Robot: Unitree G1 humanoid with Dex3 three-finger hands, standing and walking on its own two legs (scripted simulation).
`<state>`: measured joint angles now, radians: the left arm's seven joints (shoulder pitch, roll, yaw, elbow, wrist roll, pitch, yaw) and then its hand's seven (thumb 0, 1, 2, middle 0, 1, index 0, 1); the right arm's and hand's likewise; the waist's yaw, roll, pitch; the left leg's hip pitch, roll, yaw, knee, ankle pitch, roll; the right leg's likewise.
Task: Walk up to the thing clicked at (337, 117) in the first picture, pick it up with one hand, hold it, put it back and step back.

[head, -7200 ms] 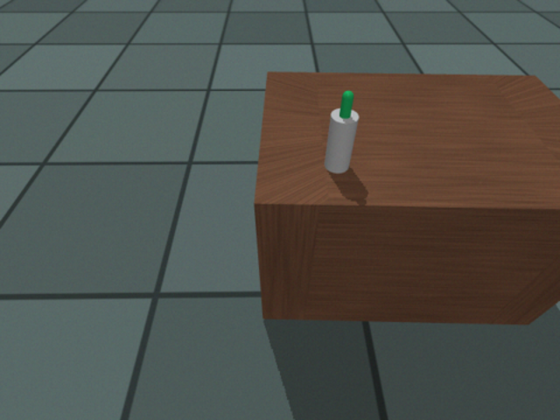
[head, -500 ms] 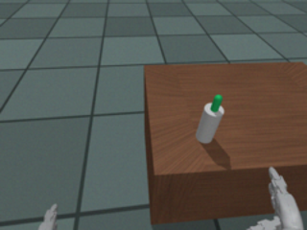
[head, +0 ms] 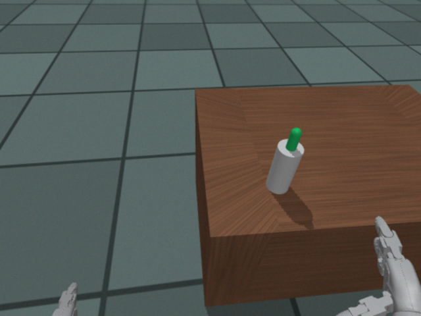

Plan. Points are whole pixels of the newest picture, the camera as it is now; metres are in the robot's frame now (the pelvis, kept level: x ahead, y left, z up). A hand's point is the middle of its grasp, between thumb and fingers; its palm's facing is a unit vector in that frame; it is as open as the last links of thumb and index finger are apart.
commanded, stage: go down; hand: right
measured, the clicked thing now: (286, 160) +0.50 -0.22 -0.02
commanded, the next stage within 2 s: none
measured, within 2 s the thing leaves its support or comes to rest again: neither
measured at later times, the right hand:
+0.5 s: hand (373, 243) +0.23 -0.29 +0.05, palm faces +0.32 +0.92 -0.22, open 17.4 cm
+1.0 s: hand (384, 193) +0.33 -0.36 +0.06, palm faces +0.20 +0.98 +0.01, open 17.7 cm
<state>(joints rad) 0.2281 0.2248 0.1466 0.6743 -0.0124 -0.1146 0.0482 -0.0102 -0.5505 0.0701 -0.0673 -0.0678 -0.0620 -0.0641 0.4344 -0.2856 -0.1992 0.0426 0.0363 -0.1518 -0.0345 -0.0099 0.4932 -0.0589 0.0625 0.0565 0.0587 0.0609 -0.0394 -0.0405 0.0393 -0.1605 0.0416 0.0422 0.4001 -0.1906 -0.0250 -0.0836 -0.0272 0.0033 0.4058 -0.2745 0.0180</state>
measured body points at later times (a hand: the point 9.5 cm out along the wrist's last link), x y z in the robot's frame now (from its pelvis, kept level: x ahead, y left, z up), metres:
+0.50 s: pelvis +0.00 +0.00 +0.00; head +0.01 +0.01 +0.45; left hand +0.17 +0.27 -0.09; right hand +0.21 -0.34 +0.06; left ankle +0.02 +0.14 -0.74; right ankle -0.03 -0.13 -0.74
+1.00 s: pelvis -0.01 -0.01 -0.02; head +0.03 -0.04 +0.43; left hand +0.14 +0.25 -0.09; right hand +0.31 -0.41 +0.07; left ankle +0.02 +0.14 -0.74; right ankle -0.03 -0.13 -0.74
